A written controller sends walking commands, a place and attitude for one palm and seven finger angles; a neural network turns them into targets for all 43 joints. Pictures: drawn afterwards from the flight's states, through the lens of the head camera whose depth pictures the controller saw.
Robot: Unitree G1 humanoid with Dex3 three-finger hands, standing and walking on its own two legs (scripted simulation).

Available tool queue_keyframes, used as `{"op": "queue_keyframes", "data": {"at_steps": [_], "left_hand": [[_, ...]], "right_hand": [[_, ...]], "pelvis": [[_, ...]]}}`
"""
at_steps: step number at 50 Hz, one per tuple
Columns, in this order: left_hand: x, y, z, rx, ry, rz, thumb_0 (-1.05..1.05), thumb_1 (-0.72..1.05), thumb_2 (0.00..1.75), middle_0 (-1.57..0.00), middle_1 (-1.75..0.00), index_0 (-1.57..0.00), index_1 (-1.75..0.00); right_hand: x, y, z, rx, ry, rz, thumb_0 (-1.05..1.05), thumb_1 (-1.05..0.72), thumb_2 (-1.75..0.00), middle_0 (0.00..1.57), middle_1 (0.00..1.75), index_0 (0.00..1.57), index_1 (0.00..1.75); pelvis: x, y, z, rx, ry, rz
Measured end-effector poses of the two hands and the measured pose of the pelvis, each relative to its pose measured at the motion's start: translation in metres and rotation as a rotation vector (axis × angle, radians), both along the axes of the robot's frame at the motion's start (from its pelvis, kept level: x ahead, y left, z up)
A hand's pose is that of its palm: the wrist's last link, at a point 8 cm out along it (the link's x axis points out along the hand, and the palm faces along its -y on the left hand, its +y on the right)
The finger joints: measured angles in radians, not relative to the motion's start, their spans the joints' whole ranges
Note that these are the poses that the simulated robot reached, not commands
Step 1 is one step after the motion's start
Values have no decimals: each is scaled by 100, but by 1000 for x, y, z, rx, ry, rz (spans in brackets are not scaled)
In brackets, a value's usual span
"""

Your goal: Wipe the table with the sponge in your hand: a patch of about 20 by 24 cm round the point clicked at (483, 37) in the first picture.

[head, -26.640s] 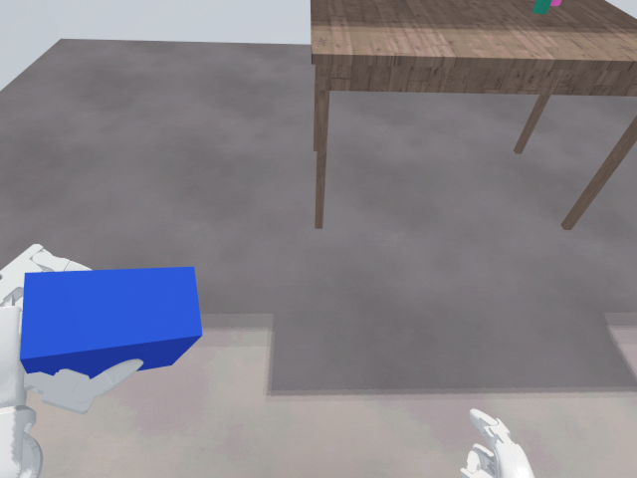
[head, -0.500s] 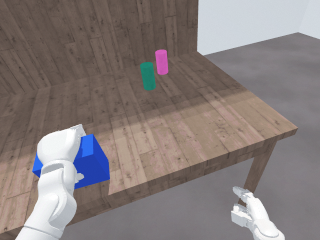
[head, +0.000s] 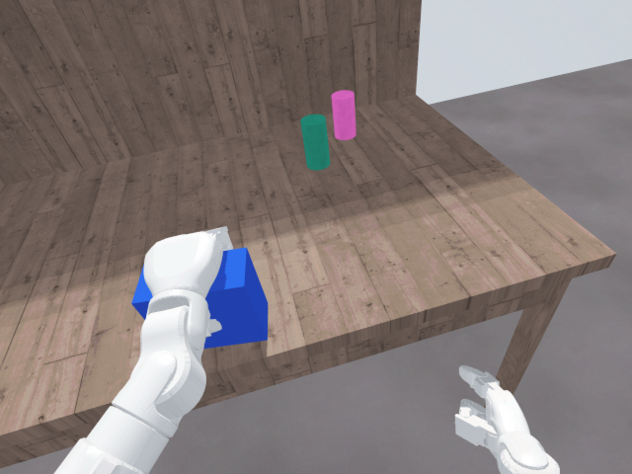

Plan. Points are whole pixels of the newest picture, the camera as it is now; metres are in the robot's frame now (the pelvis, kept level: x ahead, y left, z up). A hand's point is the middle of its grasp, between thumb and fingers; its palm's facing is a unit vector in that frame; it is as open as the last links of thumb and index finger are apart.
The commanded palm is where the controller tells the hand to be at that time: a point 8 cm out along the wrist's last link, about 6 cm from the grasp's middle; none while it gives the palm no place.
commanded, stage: slide across to the third lane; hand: left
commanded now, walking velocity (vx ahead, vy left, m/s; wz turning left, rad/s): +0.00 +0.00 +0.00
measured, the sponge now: (213, 311) +0.30 +0.20 +0.06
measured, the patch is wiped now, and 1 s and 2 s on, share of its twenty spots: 0.95 0.95 1.00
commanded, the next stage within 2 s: wipe forward along the third lane in 0.10 s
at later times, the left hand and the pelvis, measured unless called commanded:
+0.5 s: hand (230, 268) +0.34 +0.17 +0.12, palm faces +0.07 -0.05 -1.00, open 10.3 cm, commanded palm +0.31 +0.17 +0.15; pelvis -0.01 -0.02 +0.00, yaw -1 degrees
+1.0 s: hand (235, 244) +0.38 +0.18 +0.11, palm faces -0.01 -0.04 -1.00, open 10.3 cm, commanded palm +0.36 +0.20 +0.14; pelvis +0.00 -0.04 +0.00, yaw -2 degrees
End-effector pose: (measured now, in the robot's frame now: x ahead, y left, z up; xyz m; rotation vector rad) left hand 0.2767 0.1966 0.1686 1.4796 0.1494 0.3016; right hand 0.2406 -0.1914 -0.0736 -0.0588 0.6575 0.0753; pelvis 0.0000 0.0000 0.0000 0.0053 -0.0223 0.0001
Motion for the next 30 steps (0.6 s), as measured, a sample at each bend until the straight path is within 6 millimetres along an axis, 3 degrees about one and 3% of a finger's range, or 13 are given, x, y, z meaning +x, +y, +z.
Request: {"op": "queue_keyframes", "data": {"at_steps": [5,11,20,30], "left_hand": [[5,-15,0,-4,-16,-20,-1,-53,107,-67,-135,-73,-131],[11,-25,-1,-8,-21,-14,-2,-53,107,-67,-135,-73,-130],[24,-26,-1,-3,15,40,-2,-54,107,-68,-134,-75,-129],[51,-28,0,20,76,77,-1,-55,107,-69,-133,-75,-129]], "right_hand": [[2,8,5,23,-14,20,1,-90,-90,19,30,20,30],[0,3,8,21,-11,18,1,-90,-90,19,30,20,30],[-17,-25,0,-23,47,-35,1,-90,-90,19,30,20,30],[-51,-59,-19,-68,134,-119,1,-90,-90,19,30,20,30]], "pelvis": [[-2,-2,-1,2,-1,-3],[-4,-5,-1,4,-8,-3],[-7,-13,-1,7,-6,-9],[-8,-22,-2,10,13,-11]]}}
